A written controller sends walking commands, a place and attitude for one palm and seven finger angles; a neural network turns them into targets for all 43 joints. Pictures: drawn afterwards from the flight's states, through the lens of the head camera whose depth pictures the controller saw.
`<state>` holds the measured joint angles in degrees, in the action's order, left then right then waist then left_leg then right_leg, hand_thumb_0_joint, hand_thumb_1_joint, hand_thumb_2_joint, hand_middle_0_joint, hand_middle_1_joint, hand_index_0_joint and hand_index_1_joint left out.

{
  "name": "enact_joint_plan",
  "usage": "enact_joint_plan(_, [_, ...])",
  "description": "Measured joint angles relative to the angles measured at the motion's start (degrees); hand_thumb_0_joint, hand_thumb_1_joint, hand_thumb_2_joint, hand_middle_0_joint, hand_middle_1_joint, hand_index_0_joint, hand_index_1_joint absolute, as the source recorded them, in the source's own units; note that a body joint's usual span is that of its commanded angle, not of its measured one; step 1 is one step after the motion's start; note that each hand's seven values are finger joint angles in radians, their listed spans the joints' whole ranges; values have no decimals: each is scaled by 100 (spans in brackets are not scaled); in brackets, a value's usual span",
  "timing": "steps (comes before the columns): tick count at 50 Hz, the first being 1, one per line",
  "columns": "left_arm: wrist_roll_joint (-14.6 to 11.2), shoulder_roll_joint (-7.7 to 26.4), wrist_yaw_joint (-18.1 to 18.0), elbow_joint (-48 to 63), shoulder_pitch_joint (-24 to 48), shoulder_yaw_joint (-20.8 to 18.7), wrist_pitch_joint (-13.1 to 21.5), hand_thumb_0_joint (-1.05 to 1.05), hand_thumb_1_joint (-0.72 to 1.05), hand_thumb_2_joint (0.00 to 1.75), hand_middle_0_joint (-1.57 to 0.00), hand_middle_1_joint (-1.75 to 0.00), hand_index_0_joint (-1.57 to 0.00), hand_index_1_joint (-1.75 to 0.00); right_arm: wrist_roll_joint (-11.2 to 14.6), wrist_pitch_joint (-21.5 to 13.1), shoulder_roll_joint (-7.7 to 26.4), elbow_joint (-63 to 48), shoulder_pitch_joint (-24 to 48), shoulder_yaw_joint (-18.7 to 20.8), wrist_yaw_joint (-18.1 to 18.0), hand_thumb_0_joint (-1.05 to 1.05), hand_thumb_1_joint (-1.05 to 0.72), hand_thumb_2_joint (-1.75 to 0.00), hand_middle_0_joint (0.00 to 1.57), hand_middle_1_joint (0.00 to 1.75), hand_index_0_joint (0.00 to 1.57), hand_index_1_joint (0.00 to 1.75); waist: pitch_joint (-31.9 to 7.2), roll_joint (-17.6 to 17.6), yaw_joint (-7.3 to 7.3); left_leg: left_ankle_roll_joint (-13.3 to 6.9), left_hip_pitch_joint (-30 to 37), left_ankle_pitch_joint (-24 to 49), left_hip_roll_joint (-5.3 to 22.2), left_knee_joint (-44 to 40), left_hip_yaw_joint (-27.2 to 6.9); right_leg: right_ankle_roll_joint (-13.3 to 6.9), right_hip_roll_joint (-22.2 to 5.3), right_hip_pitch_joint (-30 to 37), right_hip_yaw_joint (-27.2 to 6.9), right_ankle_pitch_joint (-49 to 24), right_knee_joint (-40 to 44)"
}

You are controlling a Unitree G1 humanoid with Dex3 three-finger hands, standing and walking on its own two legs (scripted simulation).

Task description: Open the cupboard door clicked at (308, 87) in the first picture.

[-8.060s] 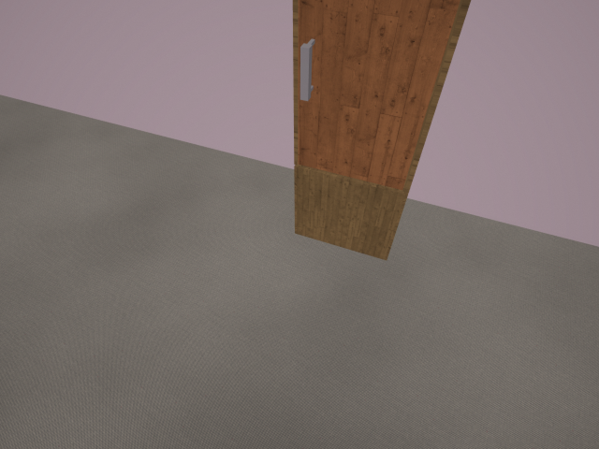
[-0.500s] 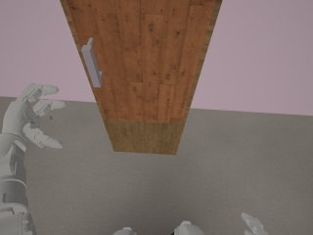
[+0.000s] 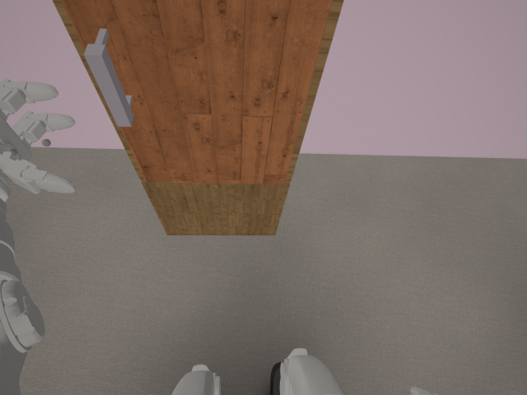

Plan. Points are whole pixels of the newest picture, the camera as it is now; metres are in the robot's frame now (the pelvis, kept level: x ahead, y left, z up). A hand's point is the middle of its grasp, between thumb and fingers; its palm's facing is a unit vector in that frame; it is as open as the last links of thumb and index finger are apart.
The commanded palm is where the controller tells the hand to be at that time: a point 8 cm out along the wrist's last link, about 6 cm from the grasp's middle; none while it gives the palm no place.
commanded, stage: move the hooked fingers beside the handle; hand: left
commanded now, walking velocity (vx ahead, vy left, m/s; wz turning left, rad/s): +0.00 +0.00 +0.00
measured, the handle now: (114, 80) +0.59 +0.23 +0.07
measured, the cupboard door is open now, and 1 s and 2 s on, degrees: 0 0 0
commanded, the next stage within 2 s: slide the fingers in behind the handle in 1.38 s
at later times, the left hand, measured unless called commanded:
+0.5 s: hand (53, 101) +0.52 +0.30 +0.09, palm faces -0.03 -1.00 -0.01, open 14.0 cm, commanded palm +0.51 +0.34 +0.08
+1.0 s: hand (51, 99) +0.53 +0.31 +0.08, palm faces -0.01 -1.00 +0.00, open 14.0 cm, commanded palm +0.52 +0.34 +0.07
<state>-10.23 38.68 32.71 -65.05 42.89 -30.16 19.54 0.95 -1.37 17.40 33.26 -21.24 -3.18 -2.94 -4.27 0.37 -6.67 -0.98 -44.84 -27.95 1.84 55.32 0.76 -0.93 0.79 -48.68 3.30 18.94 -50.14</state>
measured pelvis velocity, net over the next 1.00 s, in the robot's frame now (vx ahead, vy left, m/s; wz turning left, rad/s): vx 0.02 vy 0.02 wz -0.03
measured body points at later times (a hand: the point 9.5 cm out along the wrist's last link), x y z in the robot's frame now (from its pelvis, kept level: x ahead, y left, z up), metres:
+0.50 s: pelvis +0.01 +0.02 -0.01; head +0.16 +0.05 +0.41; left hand +0.51 +0.35 +0.09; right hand -0.01 -0.25 -0.10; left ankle -0.02 +0.11 -0.68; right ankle +0.05 -0.11 -0.68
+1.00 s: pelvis +0.02 +0.02 -0.01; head +0.18 +0.06 +0.41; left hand +0.53 +0.36 +0.08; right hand -0.01 -0.25 -0.10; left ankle -0.02 +0.11 -0.68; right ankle +0.05 -0.11 -0.68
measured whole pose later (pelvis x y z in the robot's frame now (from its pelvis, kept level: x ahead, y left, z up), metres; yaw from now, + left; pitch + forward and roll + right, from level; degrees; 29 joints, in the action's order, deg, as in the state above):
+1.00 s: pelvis +0.02 +0.02 -0.01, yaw -2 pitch +25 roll -5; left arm -5.1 47.7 31.4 -69.6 54.5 -33.3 16.5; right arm -1.1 7.0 16.6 31.8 -25.3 -4.2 -0.1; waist -4.5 -0.8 -11.8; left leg -2.2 -52.8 -30.6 3.0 58.8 -0.2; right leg 0.5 2.0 -54.6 4.0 19.2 -49.3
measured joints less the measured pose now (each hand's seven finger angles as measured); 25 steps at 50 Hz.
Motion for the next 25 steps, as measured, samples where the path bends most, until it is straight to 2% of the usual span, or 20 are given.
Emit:
enact_joint_plan(6, [109, 257, 67, -273, 392, -11, -57, -1, -50, 30, -29, -120, -30, -120, -24, 171, 28, 15, -75, -8, 19, 0, -90, -90, 20, 30, 21, 30, 9, -5, -101, -18, -233, -27, 12, 103, -28, 18, 9, -192, 25, -9, -28])
enact_joint_plan(19, [444, 703, -66, -630, 1100, -90, -186, -1, -50, 30, -29, -120, -30, -120, -113, 472, 8, -38, -230, -85, 73, 0, -90, -90, 20, 30, 21, 30, 38, -40, -380, -81, -612, -101, 33, 269, -43, 86, 31, -499, 36, -24, -37])
enact_joint_plan(25, [508, 866, -97, -777, 1379, -110, -224, -1, -50, 30, -29, -120, -30, -120, -144, 596, -25, -42, -310, -130, 109, 0, -90, -90, 20, 30, 21, 30, 26, -74, -475, -109, -721, -140, 45, 311, -49, 117, 45, -578, 40, -24, -13])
